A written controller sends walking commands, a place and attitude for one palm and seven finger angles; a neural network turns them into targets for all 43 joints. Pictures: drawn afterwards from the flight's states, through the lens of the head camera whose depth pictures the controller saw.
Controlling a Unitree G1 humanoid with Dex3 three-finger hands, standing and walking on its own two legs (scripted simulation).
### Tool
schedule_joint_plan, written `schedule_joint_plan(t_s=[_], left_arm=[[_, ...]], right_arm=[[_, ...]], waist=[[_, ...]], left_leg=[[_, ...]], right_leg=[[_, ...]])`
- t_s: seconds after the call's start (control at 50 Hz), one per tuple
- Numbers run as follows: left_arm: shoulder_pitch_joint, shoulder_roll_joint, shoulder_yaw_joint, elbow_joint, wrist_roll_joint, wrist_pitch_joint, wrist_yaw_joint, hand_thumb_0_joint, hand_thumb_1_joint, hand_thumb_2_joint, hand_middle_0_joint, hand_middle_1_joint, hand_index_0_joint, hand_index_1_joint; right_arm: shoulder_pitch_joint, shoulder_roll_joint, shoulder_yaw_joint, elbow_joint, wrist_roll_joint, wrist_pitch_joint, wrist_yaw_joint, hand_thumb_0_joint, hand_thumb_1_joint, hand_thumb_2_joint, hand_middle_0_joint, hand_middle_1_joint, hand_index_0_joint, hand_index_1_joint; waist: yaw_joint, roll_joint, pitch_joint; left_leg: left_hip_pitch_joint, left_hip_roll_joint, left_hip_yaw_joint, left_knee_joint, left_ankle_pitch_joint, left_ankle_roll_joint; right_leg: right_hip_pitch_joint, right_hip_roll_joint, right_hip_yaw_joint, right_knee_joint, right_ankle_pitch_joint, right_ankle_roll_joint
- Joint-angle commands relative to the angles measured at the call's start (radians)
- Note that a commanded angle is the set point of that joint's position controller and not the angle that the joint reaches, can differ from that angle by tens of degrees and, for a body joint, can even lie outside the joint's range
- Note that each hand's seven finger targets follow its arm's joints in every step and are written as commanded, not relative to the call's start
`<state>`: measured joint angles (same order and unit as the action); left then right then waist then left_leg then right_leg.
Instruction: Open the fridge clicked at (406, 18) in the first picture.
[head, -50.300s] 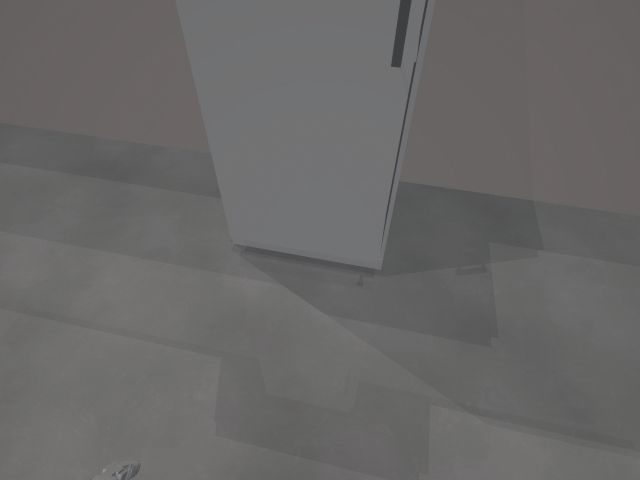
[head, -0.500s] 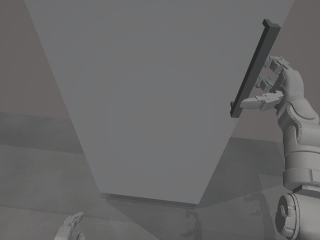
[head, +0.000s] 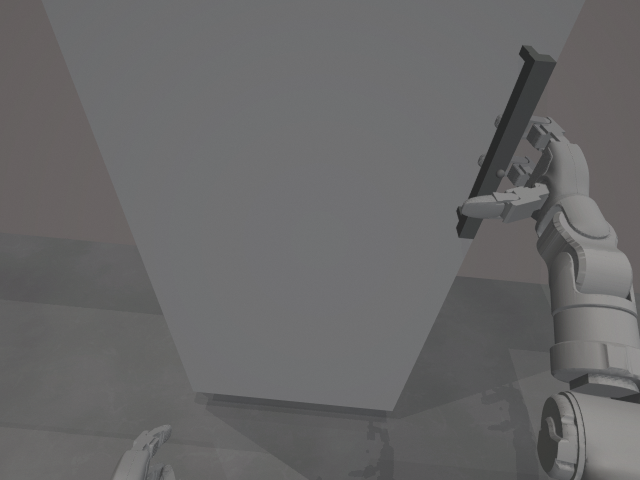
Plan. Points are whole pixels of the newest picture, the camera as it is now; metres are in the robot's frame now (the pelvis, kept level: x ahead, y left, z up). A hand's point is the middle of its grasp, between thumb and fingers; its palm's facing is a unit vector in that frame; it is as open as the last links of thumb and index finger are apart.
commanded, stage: move the hooked fingers beside the handle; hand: right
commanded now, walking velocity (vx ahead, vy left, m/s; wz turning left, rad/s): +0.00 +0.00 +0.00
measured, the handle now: (492, 153) +0.48 -0.19 +0.22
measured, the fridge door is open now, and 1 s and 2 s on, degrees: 0 0 0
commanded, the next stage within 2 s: none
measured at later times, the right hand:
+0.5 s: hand (505, 174) +0.41 -0.18 +0.23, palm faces +0.06 +1.00 +0.01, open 14.2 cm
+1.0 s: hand (548, 188) +0.40 -0.23 +0.22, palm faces +0.10 +0.99 +0.00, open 14.0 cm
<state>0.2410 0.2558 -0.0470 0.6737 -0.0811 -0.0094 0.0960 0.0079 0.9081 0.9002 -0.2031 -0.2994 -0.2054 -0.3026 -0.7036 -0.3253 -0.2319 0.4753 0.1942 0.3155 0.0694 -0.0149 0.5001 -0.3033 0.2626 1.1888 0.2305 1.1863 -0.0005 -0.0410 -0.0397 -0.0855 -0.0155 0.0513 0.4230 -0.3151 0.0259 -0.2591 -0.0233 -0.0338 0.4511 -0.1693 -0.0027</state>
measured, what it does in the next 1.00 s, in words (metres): stands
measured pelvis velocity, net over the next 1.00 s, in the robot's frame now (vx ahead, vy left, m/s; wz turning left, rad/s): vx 0.00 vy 0.00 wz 0.00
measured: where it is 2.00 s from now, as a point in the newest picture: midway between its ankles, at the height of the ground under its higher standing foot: outside the picture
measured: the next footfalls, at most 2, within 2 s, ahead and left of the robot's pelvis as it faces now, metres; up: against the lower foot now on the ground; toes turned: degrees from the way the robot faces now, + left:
none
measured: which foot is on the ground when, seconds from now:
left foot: down 0.00-1.00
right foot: down 0.00-1.00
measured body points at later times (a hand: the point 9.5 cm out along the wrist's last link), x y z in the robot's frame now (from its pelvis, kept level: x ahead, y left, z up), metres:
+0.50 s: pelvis +0.01 +0.01 +0.00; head -0.02 +0.03 +0.45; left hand +0.16 +0.26 -0.10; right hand +0.40 -0.23 +0.23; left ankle -0.05 +0.10 -0.74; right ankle +0.05 -0.12 -0.74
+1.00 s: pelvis +0.00 +0.00 +0.00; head -0.01 +0.01 +0.45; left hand +0.15 +0.26 -0.10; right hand +0.39 -0.28 +0.22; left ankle -0.05 +0.10 -0.74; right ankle +0.05 -0.12 -0.74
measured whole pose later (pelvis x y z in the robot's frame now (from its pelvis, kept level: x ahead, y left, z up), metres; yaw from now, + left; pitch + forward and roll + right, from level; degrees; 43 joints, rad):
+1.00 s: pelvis +0.00 +0.00 +0.00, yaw +0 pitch +0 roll +0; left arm 0.24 0.28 -0.04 0.65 -0.10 0.00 0.12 0.01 0.91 0.90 -0.20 -0.30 -0.21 -0.30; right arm -0.65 -0.47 -0.33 0.52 0.22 0.29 0.22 -0.02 0.50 -0.30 0.30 1.20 0.29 1.20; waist 0.01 -0.03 -0.05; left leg -0.11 -0.03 0.06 0.44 -0.33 0.03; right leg -0.30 -0.03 -0.03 0.48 -0.19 0.00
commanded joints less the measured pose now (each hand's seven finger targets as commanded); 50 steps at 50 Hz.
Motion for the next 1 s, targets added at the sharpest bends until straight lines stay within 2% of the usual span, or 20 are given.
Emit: schedule_joint_plan(t_s=[0.0, 0.06, 0.1, 0.16, 0.24, 0.28, 0.32, 0.44, 0.5, 0.52, 0.56, 0.58, 0.64, 0.68, 0.7, 0.74, 0.84, 0.88, 0.94, 0.98], left_arm=[[-0.122, 0.127, 0.050, -0.153, 0.004, -0.048, 0.005, 0.000, 0.900, 0.900, -0.200, -0.300, -0.200, -0.300], [-0.126, 0.125, 0.048, -0.154, 0.001, -0.045, 0.007, 0.000, 0.900, 0.900, -0.200, -0.300, -0.200, -0.300], [-0.132, 0.126, 0.049, -0.162, 0.001, -0.044, 0.005, 0.000, 0.900, 0.900, -0.200, -0.300, -0.200, -0.300], [-0.124, 0.128, 0.047, -0.155, 0.001, -0.041, 0.008, 0.000, 0.900, 0.900, -0.200, -0.300, -0.200, -0.300], [-0.128, 0.127, 0.049, -0.163, 0.000, -0.040, 0.009, 0.000, 0.900, 0.900, -0.200, -0.300, -0.200, -0.300], [-0.125, 0.135, 0.050, -0.171, 0.003, -0.038, 0.006, 0.000, 0.900, 0.900, -0.200, -0.300, -0.200, -0.300], [-0.132, 0.130, 0.049, -0.173, 0.001, -0.035, 0.007, 0.000, 0.900, 0.900, -0.200, -0.300, -0.200, -0.300], [-0.129, 0.134, 0.049, -0.177, -0.001, -0.026, 0.011, 0.000, 0.900, 0.900, -0.200, -0.300, -0.200, -0.300], [-0.133, 0.131, 0.048, -0.184, -0.003, -0.029, 0.007, 0.000, 0.900, 0.900, -0.200, -0.300, -0.200, -0.300], [-0.129, 0.134, 0.050, -0.185, -0.002, -0.028, 0.008, 0.000, 0.900, 0.900, -0.200, -0.300, -0.200, -0.300], [-0.133, 0.133, 0.050, -0.185, -0.006, -0.026, 0.011, 0.000, 0.900, 0.900, -0.200, -0.300, -0.200, -0.300], [-0.126, 0.136, 0.053, -0.186, -0.007, -0.029, 0.011, 0.000, 0.900, 0.900, -0.200, -0.300, -0.200, -0.300], [-0.124, 0.140, 0.054, -0.185, -0.002, -0.029, 0.012, 0.000, 0.900, 0.900, -0.200, -0.300, -0.200, -0.300], [-0.125, 0.142, 0.053, -0.188, -0.004, -0.025, 0.011, 0.000, 0.900, 0.900, -0.200, -0.300, -0.200, -0.300], [-0.132, 0.137, 0.050, -0.189, -0.005, -0.025, 0.012, 0.000, 0.900, 0.900, -0.200, -0.300, -0.200, -0.300], [-0.121, 0.140, 0.051, -0.186, -0.005, -0.026, 0.013, 0.000, 0.900, 0.900, -0.200, -0.300, -0.200, -0.300], [-0.108, 0.148, 0.051, -0.173, -0.012, -0.032, 0.023, 0.000, 0.900, 0.900, -0.200, -0.300, -0.200, -0.300], [-0.100, 0.149, 0.055, -0.170, -0.013, -0.040, 0.025, 0.000, 0.900, 0.900, -0.200, -0.300, -0.200, -0.300], [-0.094, 0.150, 0.054, -0.167, -0.013, -0.049, 0.027, 0.000, 0.900, 0.900, -0.200, -0.300, -0.200, -0.300], [-0.083, 0.155, 0.056, -0.165, -0.012, -0.054, 0.027, 0.000, 0.900, 0.900, -0.200, -0.300, -0.200, -0.300]], right_arm=[[-0.490, -0.204, -0.043, -0.278, 0.019, -0.079, 0.034, 0.000, 0.500, -0.300, 0.300, 1.200, 0.300, 1.200], [-0.457, -0.214, -0.056, -0.256, 0.024, -0.071, 0.046, 0.000, 0.500, -0.300, 0.300, 1.200, 0.300, 1.200], [-0.455, -0.229, -0.063, -0.292, 0.022, -0.076, 0.048, 0.000, 0.500, -0.300, 0.300, 1.200, 0.300, 1.200], [-0.464, -0.252, -0.079, -0.254, 0.020, -0.067, 0.051, 0.000, 0.500, -0.300, 0.300, 1.200, 0.300, 1.200], [-0.444, -0.253, -0.083, -0.268, 0.023, -0.067, 0.055, 0.000, 0.500, -0.300, 0.300, 1.200, 0.300, 1.200], [-0.384, -0.311, -0.136, -0.270, 0.028, -0.072, 0.057, 0.000, 0.500, -0.300, 0.300, 1.200, 0.300, 1.200], [-0.421, -0.283, -0.105, -0.287, 0.025, -0.071, 0.066, 0.000, 0.500, -0.300, 0.300, 1.200, 0.300, 1.200], [-0.361, -0.354, -0.170, -0.244, 0.023, -0.057, 0.072, 0.000, 0.500, -0.300, 0.300, 1.200, 0.300, 1.200], [-0.366, -0.322, -0.139, -0.278, 0.024, -0.063, 0.076, 0.000, 0.500, -0.300, 0.300, 1.200, 0.300, 1.200], [-0.356, -0.337, -0.155, -0.277, 0.024, -0.061, 0.077, 0.000, 0.500, -0.300, 0.300, 1.200, 0.300, 1.200], [-0.373, -0.298, -0.110, -0.281, 0.025, -0.058, 0.089, 0.000, 0.500, -0.300, 0.300, 1.200, 0.300, 1.200], [-0.363, -0.297, -0.110, -0.277, 0.032, -0.061, 0.091, 0.000, 0.500, -0.300, 0.300, 1.200, 0.300, 1.200], [-0.344, -0.371, -0.182, -0.273, 0.031, -0.054, 0.092, 0.000, 0.500, -0.300, 0.300, 1.200, 0.300, 1.200], [-0.325, -0.382, -0.187, -0.271, 0.036, -0.058, 0.097, 0.000, 0.500, -0.300, 0.300, 1.200, 0.300, 1.200], [-0.340, -0.360, -0.167, -0.270, 0.035, -0.056, 0.101, 0.000, 0.500, -0.300, 0.300, 1.200, 0.300, 1.200], [-0.334, -0.395, -0.197, -0.252, 0.031, -0.055, 0.103, 0.000, 0.500, -0.300, 0.300, 1.200, 0.300, 1.200], [-0.399, -0.380, -0.148, -0.196, 0.034, -0.066, 0.135, 0.000, 0.500, -0.300, 0.300, 1.200, 0.300, 1.200], [-0.444, -0.361, -0.114, -0.204, 0.042, -0.087, 0.150, 0.000, 0.500, -0.300, 0.300, 1.200, 0.300, 1.200], [-0.493, -0.368, -0.110, -0.210, 0.044, -0.110, 0.165, 0.000, 0.500, -0.300, 0.300, 1.200, 0.300, 1.200], [-0.479, -0.387, -0.124, -0.206, 0.054, -0.125, 0.172, 0.000, 0.500, -0.300, 0.300, 1.200, 0.300, 1.200]], waist=[[0.008, 0.035, -0.303], [0.005, 0.049, -0.269], [-0.002, 0.013, -0.292], [0.005, 0.026, -0.255], [0.005, 0.029, -0.265], [-0.014, 0.060, -0.283], [-0.003, 0.044, -0.288], [-0.015, 0.050, -0.266], [-0.009, 0.017, -0.268], [-0.010, 0.037, -0.270], [0.005, 0.017, -0.258], [0.006, 0.040, -0.254], [-0.012, 0.043, -0.284], [-0.014, 0.059, -0.288], [-0.010, 0.039, -0.277], [-0.011, 0.035, -0.271], [0.024, 0.024, -0.214], [0.043, 0.010, -0.225], [0.043, -0.035, -0.266], [0.042, -0.021, -0.294]], left_leg=[[-0.084, -0.004, -0.029, -0.062, 0.410, -0.007], [-0.092, -0.006, -0.029, -0.065, 0.407, -0.010], [-0.073, -0.002, -0.030, -0.061, 0.423, -0.008], [-0.096, -0.004, -0.032, -0.067, 0.406, -0.011], [-0.090, -0.001, -0.034, -0.065, 0.428, -0.014], [-0.051, 0.002, -0.035, -0.059, 0.464, -0.018], [-0.054, 0.005, -0.037, -0.052, 0.484, -0.019], [-0.054, 0.006, -0.041, -0.051, 0.492, -0.023], [-0.060, 0.005, -0.040, -0.049, 0.493, -0.020], [-0.061, 0.004, -0.039, -0.047, 0.499, -0.021], [-0.083, 0.001, -0.037, -0.048, 0.476, -0.019], [-0.083, 0.000, -0.034, -0.053, 0.472, -0.021], [-0.068, 0.003, -0.041, -0.047, 0.494, -0.021], [-0.045, 0.007, -0.041, -0.043, 0.517, -0.027], [-0.053, 0.008, -0.043, -0.041, 0.509, -0.025], [-0.068, 0.005, -0.042, -0.045, 0.489, -0.025], [-0.136, 0.003, -0.045, -0.062, 0.402, -0.027], [-0.151, 0.003, -0.047, -0.068, 0.377, -0.026], [-0.163, 0.000, -0.044, -0.056, 0.367, -0.015], [-0.145, -0.001, -0.039, -0.055, 0.371, -0.013]], right_leg=[[0.293, 0.018, 0.037, -0.001, 0.245, -0.053], [0.276, 0.019, 0.032, -0.004, 0.227, -0.053], [0.282, 0.022, 0.031, -0.002, 0.243, -0.053], [0.265, 0.021, 0.030, -0.004, 0.221, -0.052], [0.268, 0.022, 0.026, -0.001, 0.231, -0.054], [0.251, 0.023, 0.021, 0.002, 0.248, -0.055], [0.255, 0.026, 0.018, 0.001, 0.251, -0.055], [0.229, 0.025, 0.014, 0.002, 0.239, -0.053], [0.242, 0.024, 0.015, 0.008, 0.256, -0.053], [0.242, 0.023, 0.017, 0.009, 0.258, -0.054], [0.251, 0.023, 0.016, 0.009, 0.249, -0.053], [0.251, 0.022, 0.016, 0.015, 0.247, -0.054], [0.247, 0.023, 0.020, 0.012, 0.255, -0.055], [0.231, 0.025, 0.013, 0.015, 0.256, -0.054], [0.226, 0.026, 0.014, 0.012, 0.251, -0.054], [0.223, 0.024, 0.016, 0.013, 0.240, -0.053], [0.208, 0.024, 0.021, 0.018, 0.177, -0.055], [0.229, 0.021, 0.023, 0.029, 0.171, -0.057], [0.252, 0.023, 0.041, 0.032, 0.184, -0.054], [0.260, 0.022, 0.041, 0.037, 0.197, -0.054]])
